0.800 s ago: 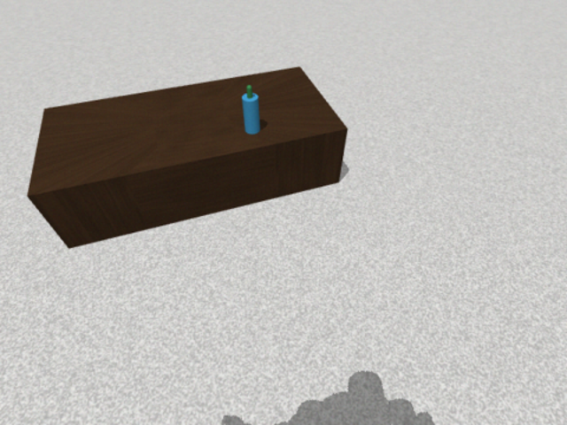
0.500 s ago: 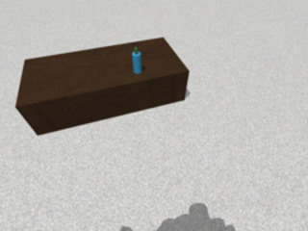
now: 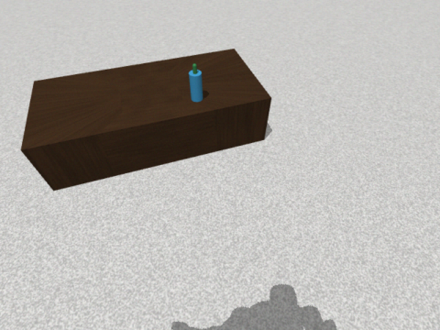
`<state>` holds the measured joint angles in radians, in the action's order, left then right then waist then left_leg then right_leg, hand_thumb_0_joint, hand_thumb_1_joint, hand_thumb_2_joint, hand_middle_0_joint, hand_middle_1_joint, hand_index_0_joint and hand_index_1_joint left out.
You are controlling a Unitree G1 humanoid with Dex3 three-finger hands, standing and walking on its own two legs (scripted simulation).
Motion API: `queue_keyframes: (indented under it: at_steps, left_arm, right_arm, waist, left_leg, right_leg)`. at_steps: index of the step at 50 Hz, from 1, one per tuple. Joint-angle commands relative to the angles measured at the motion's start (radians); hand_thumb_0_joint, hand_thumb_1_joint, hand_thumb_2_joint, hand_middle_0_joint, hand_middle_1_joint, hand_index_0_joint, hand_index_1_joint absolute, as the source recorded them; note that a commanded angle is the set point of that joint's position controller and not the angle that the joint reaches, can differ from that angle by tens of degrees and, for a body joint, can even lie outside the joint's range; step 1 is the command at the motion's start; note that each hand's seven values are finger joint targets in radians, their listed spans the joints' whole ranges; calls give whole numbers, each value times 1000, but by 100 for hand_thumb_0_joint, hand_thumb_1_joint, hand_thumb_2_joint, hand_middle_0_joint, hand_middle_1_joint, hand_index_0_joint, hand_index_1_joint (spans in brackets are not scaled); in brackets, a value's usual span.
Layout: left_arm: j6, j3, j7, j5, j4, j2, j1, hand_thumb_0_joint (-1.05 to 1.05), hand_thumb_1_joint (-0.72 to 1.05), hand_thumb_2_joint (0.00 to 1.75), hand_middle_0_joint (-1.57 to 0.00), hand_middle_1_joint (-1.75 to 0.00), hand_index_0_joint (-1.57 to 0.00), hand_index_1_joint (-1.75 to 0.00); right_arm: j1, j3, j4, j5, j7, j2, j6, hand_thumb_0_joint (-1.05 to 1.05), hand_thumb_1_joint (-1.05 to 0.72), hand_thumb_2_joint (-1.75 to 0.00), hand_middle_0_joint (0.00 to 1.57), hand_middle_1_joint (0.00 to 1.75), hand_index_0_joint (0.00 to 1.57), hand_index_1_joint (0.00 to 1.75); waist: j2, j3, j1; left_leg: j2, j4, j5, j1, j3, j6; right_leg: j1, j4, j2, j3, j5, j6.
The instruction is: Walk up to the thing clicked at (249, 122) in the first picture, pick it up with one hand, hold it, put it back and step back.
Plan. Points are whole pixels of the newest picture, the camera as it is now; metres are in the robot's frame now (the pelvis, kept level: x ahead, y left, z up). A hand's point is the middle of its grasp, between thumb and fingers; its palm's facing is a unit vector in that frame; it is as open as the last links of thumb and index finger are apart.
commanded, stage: stand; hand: right
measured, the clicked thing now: (195, 82) +1.34 +0.12 -0.35
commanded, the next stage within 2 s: walk up in 0.32 s
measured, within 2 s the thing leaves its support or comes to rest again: neither
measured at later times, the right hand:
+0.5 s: hand out of the picture +0.11 -0.26 -0.15, palm faces -0.15 +0.92 -0.37, open 7.4 cm
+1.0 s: hand (288, 269) +0.28 -0.15 -0.15, palm faces -0.21 +0.91 -0.36, open 7.4 cm
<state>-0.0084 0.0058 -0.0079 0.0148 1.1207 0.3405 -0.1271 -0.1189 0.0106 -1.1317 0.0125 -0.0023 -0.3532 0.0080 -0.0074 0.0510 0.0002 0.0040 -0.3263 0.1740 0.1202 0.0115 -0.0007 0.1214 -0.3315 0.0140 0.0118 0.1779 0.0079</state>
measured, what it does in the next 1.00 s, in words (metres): walks ahead: left foot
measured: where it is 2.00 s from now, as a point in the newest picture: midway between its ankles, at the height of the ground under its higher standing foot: (193, 232)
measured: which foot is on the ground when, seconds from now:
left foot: down 0.00-0.38, up 0.40-0.64, down 0.66-1.00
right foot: down 0.00-0.68, up 0.70-1.00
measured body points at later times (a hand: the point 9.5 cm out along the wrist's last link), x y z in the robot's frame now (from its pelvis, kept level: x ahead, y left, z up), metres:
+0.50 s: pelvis +0.03 +0.02 +0.00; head +0.04 +0.02 +0.45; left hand +0.06 +0.34 -0.12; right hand +0.12 -0.30 -0.12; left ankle +0.03 +0.14 -0.71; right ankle +0.00 -0.12 -0.75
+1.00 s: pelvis +0.22 +0.11 -0.01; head +0.23 +0.13 +0.44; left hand +0.24 +0.45 -0.13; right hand +0.29 -0.19 -0.12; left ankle +0.14 +0.22 -0.75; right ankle +0.37 -0.02 -0.71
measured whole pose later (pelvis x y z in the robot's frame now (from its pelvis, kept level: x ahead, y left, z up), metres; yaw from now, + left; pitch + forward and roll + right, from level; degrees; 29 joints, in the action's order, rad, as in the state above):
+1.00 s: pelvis +0.22 +0.11 -0.01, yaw +13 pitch -3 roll +1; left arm -0.02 -0.07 -0.10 0.02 0.91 0.42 -0.20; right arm -0.40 -0.05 -0.91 0.01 -0.05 -0.37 0.09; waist 0.05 0.07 0.03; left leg 0.02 -0.44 0.32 0.08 -0.02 0.02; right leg 0.52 -0.76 0.13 0.01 0.21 -0.01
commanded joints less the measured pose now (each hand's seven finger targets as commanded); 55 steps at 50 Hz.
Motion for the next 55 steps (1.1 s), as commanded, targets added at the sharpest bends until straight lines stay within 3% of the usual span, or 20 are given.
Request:
queue_keyframes:
  at_steps: [1, 15, 16, 18, 19, 20, 22, 26, 30, 32, 33, 34, 35, 36, 39, 41, 46, 49, 53, 55]
  left_arm:
    - [-25, -40, 18, -4, -57, 219, 44, 0, 90, 90, -20, -30, -20, -30]
    - [-22, -39, 19, -4, -55, 217, 42, 0, 90, 90, -20, -30, -20, -30]
    - [-42, -119, -6, 9, -115, 332, -15, 0, 90, 90, -20, -30, -20, -30]
    - [-47, -143, -16, 24, -105, 345, -81, 0, 90, 90, -20, -30, -20, -30]
    - [-51, -161, -13, 28, -110, 382, -141, 0, 90, 90, -20, -30, -20, -30]
    - [-61, -163, -10, 32, -147, 377, -107, 0, 90, 90, -20, -30, -20, -30]
    - [-69, -159, -11, 33, -186, 345, -54, 0, 90, 90, -20, -30, -20, -30]
    - [-76, -162, -27, 37, -241, 355, 19, 0, 90, 90, -20, -30, -20, -30]
    - [-64, -155, -46, 30, -261, 348, 48, 0, 90, 90, -20, -30, -20, -30]
    - [-52, -139, -48, 30, -262, 298, -2, 0, 90, 90, -20, -30, -20, -30]
    - [-45, -122, -50, 30, -260, 254, -49, 0, 90, 90, -20, -30, -20, -30]
    - [-43, -100, -57, 26, -282, 181, -71, 0, 90, 90, -20, -30, -20, -30]
    - [-45, -101, -53, 8, -311, 222, -25, 0, 90, 90, -20, -30, -20, -30]
    - [-43, -116, -46, 18, -308, 315, 4, 0, 90, 90, -20, -30, -20, -30]
    - [-47, -121, -45, -12, -228, 323, -97, 0, 90, 90, -20, -30, -20, -30]
    - [-37, -124, -56, -9, -219, 308, -131, 0, 90, 90, -20, -30, -20, -30]
    - [-34, -131, -82, 5, -287, 280, -48, 0, 90, 90, -20, -30, -20, -30]
    - [-43, -134, -89, 7, -328, 262, 53, 0, 90, 90, -20, -30, -20, -30]
    - [-54, -136, -87, 1, -332, 230, 34, 0, 90, 90, -20, -30, -20, -30]
    - [-56, -148, -78, 1, -308, 232, -74, 0, 90, 90, -20, -30, -20, -30]
  right_arm:
    - [36, -37, 61, -5, 12, -202, 25, 0, -90, -90, 20, 30, 20, 30]
    - [42, -38, 60, -4, 13, -206, 25, 0, -90, -90, 20, 30, 20, 30]
    - [-12, -110, 127, 13, -19, -295, 25, 0, -90, -90, 20, 30, 20, 30]
    - [86, -107, 170, 25, -39, -271, 15, 0, -90, -90, 20, 30, 20, 30]
    - [150, -102, 214, 29, -44, -230, 14, 0, -90, -90, 20, 30, 20, 30]
    - [150, -110, 235, 40, -48, -232, 15, 0, -90, -90, 20, 30, 20, 30]
    - [95, -128, 233, 31, -59, -253, 26, 0, -90, -90, 20, 30, 20, 30]
    - [-28, -142, 231, 19, -93, -239, 27, 0, -90, -90, 20, 30, 20, 30]
    - [-136, -163, 210, 21, -94, -227, 32, 0, -90, -90, 20, 30, 20, 30]
    - [-238, -185, 178, 27, -77, -266, 39, 0, -90, -90, 20, 30, 20, 30]
    - [-332, -201, 161, 28, -64, -309, 44, 0, -90, -90, 20, 30, 20, 30]
    - [-429, -220, 162, 37, -45, -395, 49, 0, -90, -90, 20, 30, 20, 30]
    - [-366, -213, 214, 23, -45, -462, 60, 0, -90, -90, 20, 30, 20, 30]
    - [-277, -218, 240, -6, -47, -489, 59, 0, -90, -90, 20, 30, 20, 30]
    - [-193, -165, 284, -3, -28, -349, 87, 0, -90, -90, 20, 30, 20, 30]
    - [-220, -154, 277, -16, -29, -325, 99, 0, -90, -90, 20, 30, 20, 30]
    - [-229, -153, 316, -6, -28, -329, 113, 0, -90, -90, 20, 30, 20, 30]
    - [-280, -156, 320, -8, -27, -331, 119, 0, -90, -90, 20, 30, 20, 30]
    - [-272, -152, 341, -5, -18, -320, 113, 0, -90, -90, 20, 30, 20, 30]
    - [-258, -151, 359, -5, -9, -318, 106, 0, -90, -90, 20, 30, 20, 30]
  waist:
    - [18, -94, -2]
    - [13, -58, -6]
    - [13, -130, -34]
    - [52, 30, -100]
    - [223, 35, -140]
    - [170, 68, -130]
    - [78, 63, -97]
    - [161, 4, -36]
    - [142, 8, 26]
    - [4, -36, 69]
    - [-117, -81, 114]
    - [-366, -67, 152]
    - [-308, -44, 131]
    - [-223, 37, 100]
    - [-61, 27, 13]
    - [-71, 27, -9]
    - [-108, 75, 7]
    - [-89, 93, 41]
    - [-92, 30, 16]
    - [-51, -57, -45]
  left_leg:
    - [-132, 42, -156, -20, 95, 31]
    - [-129, 55, -129, -14, 97, 26]
    - [-78, -25, 378, 123, 153, 99]
    - [-29, -146, 451, 502, 77, 58]
    - [5, -434, 323, 581, -14, 52]
    - [-67, -549, 274, 647, 10, 27]
    - [-120, -555, 251, 611, 62, 17]
    - [-134, -409, 204, 399, 13, -1]
    - [-66, -263, -40, 78, -122, -9]
    - [-10, -288, 34, -135, -165, 6]
    - [3, -267, 180, -276, -104, 54]
    - [-197, -52, 543, -295, 289, 137]
    - [-384, 212, 770, -159, 780, 238]
    - [-457, 248, 787, -44, 863, 295]
    - [-287, 86, 305, -20, 423, 208]
    - [-247, 101, 229, 71, 308, 183]
    - [-245, 129, 188, 77, 209, 229]
    - [-244, 117, 113, 74, 195, 210]
    - [-231, -6, -208, 39, 124, 179]
    - [-195, -198, -388, 35, 68, 141]
  right_leg:
    - [-36, 44, 120, -89, -146, -30]
    - [-20, 58, 118, -88, -110, -29]
    - [-133, -44, 66, -32, 360, -59]
    - [-207, 31, 167, -172, 597, -124]
    - [-198, 203, 353, -381, 702, -207]
    - [-170, 254, 461, -444, 637, -267]
    - [-163, 230, 434, -370, 448, -269]
    - [-90, 185, 311, -113, 397, -205]
    - [167, 36, 227, 76, 399, -151]
    - [315, -185, 179, 132, 382, -139]
    - [420, -428, 130, 165, 329, -124]
    - [581, -790, 36, 171, 444, -81]
    - [627, -883, -11, 49, 419, -72]
    - [599, -900, 65, -47, 392, -74]
    - [523, -813, 138, -86, 179, -68]
    - [414, -723, 142, -61, 125, -50]
    - [424, -464, 135, -19, 53, -12]
    - [408, -354, 119, -1, -33, -26]
    - [279, -274, 62, 59, -44, -48]
    - [90, -197, 2, 105, -3, -66]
